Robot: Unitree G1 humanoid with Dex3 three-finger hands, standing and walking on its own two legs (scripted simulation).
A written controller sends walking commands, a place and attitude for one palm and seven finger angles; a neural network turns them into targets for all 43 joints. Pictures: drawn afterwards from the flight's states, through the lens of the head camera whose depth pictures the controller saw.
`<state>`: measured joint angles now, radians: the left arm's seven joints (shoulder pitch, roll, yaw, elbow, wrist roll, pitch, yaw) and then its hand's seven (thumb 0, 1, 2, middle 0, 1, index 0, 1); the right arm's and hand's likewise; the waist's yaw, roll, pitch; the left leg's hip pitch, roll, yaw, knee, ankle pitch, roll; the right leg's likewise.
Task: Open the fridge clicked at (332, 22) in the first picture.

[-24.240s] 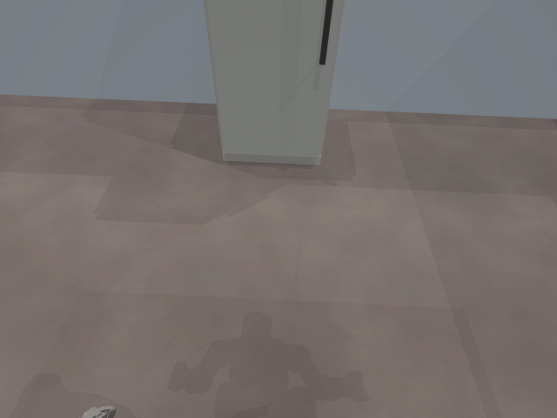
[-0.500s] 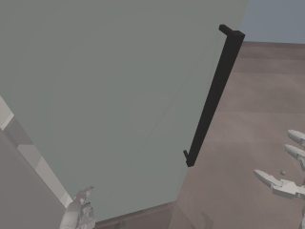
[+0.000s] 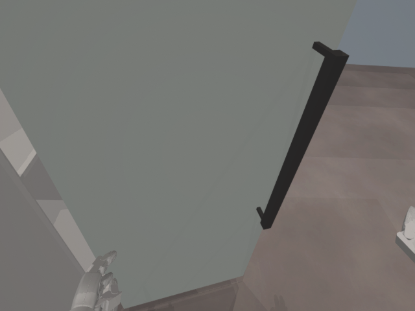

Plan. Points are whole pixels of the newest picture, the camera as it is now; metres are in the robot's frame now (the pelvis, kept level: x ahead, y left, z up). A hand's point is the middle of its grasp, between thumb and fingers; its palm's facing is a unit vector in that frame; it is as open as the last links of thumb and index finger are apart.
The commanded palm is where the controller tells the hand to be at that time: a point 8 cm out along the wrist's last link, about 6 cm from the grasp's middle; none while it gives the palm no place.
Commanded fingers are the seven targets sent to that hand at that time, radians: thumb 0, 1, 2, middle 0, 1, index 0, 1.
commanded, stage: draw the hand back to the body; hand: right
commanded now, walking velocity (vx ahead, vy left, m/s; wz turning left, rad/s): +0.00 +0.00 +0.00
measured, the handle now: (285, 159) +0.41 -0.18 +0.10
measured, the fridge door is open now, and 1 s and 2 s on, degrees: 76 76 76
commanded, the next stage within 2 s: step back with the hand held close in 0.18 s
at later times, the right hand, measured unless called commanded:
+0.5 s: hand (394, 236) +0.19 -0.27 +0.15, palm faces +0.42 +0.81 -0.41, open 7.4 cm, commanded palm +0.13 -0.31 +0.18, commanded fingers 0.00 -0.90 -0.90 0.20 0.30 0.20 0.30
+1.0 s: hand out of the picture +0.13 -0.30 +0.15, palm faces +0.44 +0.81 -0.40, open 7.4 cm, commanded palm +0.07 -0.34 +0.18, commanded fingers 0.00 -0.90 -0.90 0.20 0.30 0.20 0.30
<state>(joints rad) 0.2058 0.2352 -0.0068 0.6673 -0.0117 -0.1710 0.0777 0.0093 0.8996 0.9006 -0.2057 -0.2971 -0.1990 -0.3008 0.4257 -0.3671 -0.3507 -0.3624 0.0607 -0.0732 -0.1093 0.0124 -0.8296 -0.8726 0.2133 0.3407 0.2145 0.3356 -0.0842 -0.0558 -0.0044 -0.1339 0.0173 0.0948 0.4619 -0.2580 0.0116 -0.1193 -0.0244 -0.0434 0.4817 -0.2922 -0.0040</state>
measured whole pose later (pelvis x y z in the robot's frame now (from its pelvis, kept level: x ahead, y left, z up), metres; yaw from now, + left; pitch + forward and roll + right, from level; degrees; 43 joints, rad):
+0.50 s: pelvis -0.02 -0.01 +0.00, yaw +2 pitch -2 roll +1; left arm 0.18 0.23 -0.01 0.62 -0.01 -0.09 0.08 0.01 0.90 0.90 -0.21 -0.30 -0.20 -0.30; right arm 0.46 -0.36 -0.37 -0.40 0.04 -0.16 -0.12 0.02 -0.89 -0.90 0.21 0.31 0.21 0.30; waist -0.03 -0.02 0.02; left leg -0.22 0.02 0.07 0.46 -0.21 0.00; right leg -0.21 -0.03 -0.07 0.51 -0.27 -0.02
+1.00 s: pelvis -0.07 -0.04 -0.02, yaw +0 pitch -1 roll +2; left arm 0.22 0.20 -0.02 0.60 -0.01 -0.10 0.07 0.01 0.90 0.90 -0.21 -0.30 -0.20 -0.30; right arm 0.49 -0.38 -0.42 -0.54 0.03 -0.21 -0.15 0.02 -0.89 -0.90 0.21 0.31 0.21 0.30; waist -0.01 0.03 0.05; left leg -0.39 0.05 0.06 0.61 -0.21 -0.03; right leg -0.40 0.01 -0.07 0.69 -0.28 -0.06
